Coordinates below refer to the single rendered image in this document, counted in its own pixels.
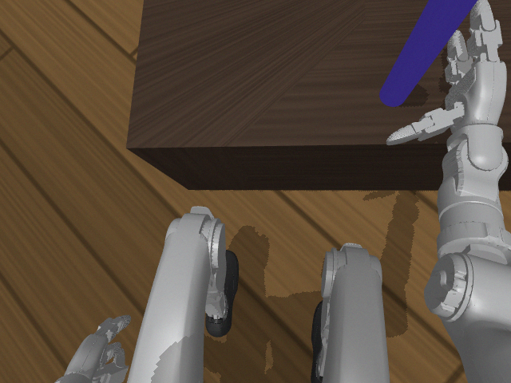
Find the right robot hand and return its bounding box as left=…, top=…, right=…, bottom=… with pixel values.
left=386, top=0, right=507, bottom=145

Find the can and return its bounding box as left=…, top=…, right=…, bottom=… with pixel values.
left=379, top=0, right=477, bottom=107

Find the left robot foot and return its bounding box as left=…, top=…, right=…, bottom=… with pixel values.
left=205, top=250, right=239, bottom=338

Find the right robot arm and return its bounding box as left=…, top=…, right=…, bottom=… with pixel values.
left=424, top=124, right=511, bottom=383

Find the left robot hand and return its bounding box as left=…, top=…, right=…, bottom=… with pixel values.
left=64, top=315, right=131, bottom=383

